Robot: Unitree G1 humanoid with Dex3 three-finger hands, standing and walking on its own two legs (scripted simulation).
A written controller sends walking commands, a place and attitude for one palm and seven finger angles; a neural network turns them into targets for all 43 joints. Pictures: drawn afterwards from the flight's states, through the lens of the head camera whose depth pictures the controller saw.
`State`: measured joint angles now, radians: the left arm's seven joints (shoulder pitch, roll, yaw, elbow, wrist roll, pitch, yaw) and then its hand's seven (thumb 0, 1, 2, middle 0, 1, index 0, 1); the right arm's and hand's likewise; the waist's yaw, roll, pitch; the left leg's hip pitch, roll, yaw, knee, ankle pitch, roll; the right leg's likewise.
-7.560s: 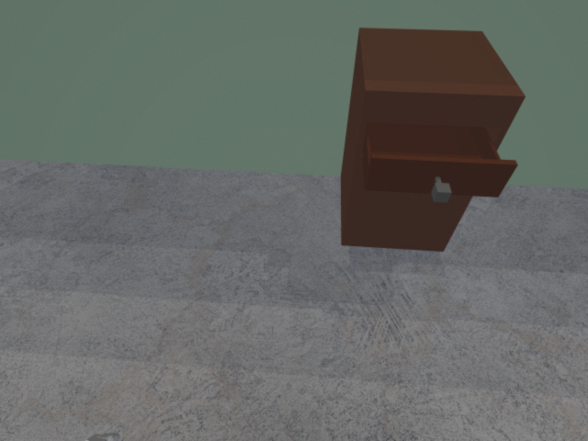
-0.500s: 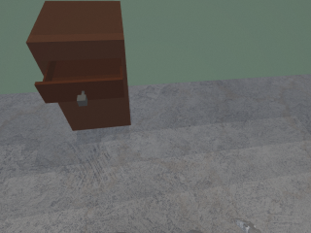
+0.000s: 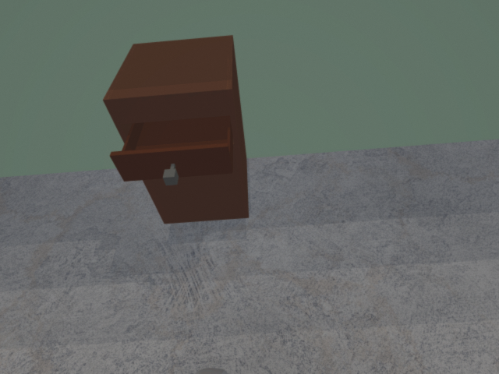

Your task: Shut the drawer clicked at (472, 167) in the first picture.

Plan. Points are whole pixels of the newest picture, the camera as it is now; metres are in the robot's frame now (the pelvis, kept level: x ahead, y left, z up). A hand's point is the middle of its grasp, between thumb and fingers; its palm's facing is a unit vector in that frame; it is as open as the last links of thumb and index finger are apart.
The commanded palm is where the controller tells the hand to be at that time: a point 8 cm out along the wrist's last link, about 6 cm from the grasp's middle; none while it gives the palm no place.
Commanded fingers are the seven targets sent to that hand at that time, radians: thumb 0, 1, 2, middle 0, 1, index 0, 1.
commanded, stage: take the last steps up to it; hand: left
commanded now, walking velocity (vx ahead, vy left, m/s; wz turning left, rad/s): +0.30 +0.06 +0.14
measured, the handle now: (171, 172) +0.74 +0.32 -0.22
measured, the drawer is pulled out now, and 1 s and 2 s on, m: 0.17 0.17 0.17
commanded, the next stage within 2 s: come to a stop and stand still in 1.00 s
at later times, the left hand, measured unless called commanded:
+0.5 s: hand out of the picture -0.02 +0.24 -0.18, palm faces +0.14 -0.98 -0.15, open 7.4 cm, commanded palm none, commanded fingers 0.00 0.90 0.90 -0.20 -0.30 -0.20 -0.30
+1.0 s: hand (175, 270) +0.37 +0.21 -0.17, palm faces +0.03 -0.98 -0.20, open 7.3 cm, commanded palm none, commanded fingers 0.00 0.90 0.90 -0.20 -0.30 -0.20 -0.30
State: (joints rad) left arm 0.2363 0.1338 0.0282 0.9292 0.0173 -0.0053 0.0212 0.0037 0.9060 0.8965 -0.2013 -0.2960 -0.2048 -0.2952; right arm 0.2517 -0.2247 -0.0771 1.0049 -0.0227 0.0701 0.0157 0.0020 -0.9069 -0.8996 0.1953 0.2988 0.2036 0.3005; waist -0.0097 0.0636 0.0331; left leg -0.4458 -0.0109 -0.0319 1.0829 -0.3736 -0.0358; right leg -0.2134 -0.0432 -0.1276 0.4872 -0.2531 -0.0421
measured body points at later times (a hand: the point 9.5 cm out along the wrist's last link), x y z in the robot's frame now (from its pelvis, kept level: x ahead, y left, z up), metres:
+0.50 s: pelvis +0.07 +0.08 +0.00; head +0.06 +0.10 +0.45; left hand -0.03 +0.30 -0.16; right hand +0.13 -0.15 -0.14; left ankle +0.04 +0.16 -0.74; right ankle +0.05 -0.06 -0.67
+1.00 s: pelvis +0.26 +0.04 -0.02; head +0.29 +0.02 +0.43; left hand +0.37 +0.27 -0.15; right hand +0.16 -0.17 -0.18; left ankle +0.12 +0.16 -0.64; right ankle +0.34 -0.03 -0.74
